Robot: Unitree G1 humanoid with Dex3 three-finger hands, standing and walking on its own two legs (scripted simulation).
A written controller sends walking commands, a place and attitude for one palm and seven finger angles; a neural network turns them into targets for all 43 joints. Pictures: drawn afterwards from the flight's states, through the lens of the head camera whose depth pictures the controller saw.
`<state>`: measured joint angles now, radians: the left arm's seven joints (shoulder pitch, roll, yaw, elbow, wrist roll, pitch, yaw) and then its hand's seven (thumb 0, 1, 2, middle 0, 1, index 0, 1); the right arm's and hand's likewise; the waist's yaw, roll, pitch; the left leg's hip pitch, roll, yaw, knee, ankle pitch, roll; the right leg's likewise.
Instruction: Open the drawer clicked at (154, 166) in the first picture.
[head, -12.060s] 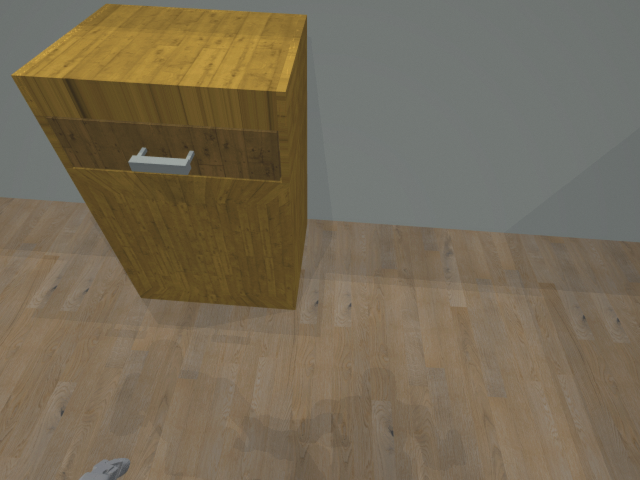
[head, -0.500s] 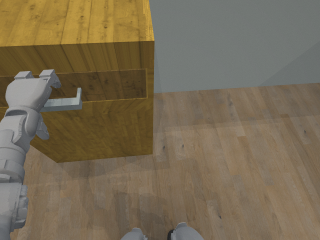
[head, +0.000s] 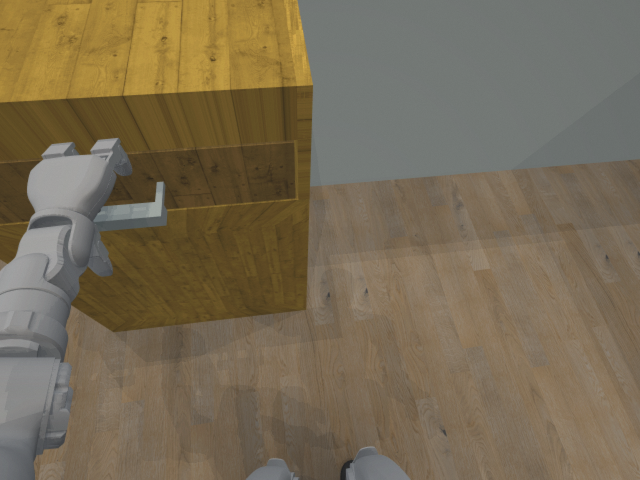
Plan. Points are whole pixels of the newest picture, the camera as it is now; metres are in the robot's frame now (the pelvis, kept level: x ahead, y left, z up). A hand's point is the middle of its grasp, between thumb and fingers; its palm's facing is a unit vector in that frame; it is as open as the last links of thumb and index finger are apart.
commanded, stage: move the hooked fingers above the handle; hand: left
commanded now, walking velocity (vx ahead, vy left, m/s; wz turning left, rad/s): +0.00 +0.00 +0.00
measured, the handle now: (119, 204) +0.50 +0.29 -0.04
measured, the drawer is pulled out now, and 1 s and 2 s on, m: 0.00 0.00 0.00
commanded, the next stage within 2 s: lower the fingers behind the handle in 0.32 s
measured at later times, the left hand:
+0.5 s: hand (95, 221) +0.44 +0.29 +0.02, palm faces -0.10 -0.01 -0.99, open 13.9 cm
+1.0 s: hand (114, 227) +0.45 +0.28 -0.02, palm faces -0.10 -0.02 -0.99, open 13.9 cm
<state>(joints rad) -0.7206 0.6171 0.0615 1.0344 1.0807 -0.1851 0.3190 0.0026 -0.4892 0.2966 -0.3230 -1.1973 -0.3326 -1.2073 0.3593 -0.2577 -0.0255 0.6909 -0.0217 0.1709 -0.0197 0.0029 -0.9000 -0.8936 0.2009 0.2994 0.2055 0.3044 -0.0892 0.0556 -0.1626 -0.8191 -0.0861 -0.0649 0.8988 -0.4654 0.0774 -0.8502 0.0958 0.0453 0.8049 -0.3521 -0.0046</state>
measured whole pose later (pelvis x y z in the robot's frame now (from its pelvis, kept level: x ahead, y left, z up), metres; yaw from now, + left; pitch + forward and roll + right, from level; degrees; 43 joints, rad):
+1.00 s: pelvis +0.00 -0.02 -0.02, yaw +0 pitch +26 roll -2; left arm -0.70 0.64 0.10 1.07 1.10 -0.20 0.37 0.00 -0.49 0.30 -0.32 -1.20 -0.31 -1.20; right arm 0.32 -0.27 -0.03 0.70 -0.03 0.15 -0.03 0.00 -0.90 -0.89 0.20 0.30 0.20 0.30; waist -0.10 0.05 -0.18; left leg -0.93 -0.07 -0.06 0.98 -0.50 0.06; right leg -0.98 0.11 0.04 0.91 -0.39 -0.03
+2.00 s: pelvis -0.02 -0.02 -0.04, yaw +0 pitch +28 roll -3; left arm -0.72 0.64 0.10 1.07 1.10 -0.19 0.41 0.00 -0.49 0.30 -0.30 -1.20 -0.31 -1.20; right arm 0.30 -0.28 -0.01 0.70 -0.03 0.13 -0.02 0.00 -0.90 -0.89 0.20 0.30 0.20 0.30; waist -0.10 0.05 -0.19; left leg -1.08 -0.08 -0.06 1.14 -0.54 0.06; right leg -1.12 0.11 0.02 1.05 -0.42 -0.02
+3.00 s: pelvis -0.02 -0.02 -0.04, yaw -1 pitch +28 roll -3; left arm -0.71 0.64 0.10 1.06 1.10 -0.18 0.41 0.00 0.65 0.77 -0.33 -1.34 -0.37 -1.35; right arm 0.30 -0.28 -0.01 0.70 -0.03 0.13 -0.02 0.00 -0.90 -0.89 0.20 0.30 0.20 0.30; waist -0.10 0.05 -0.18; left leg -1.07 -0.07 -0.06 1.13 -0.55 0.06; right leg -1.12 0.11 0.02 1.04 -0.42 -0.02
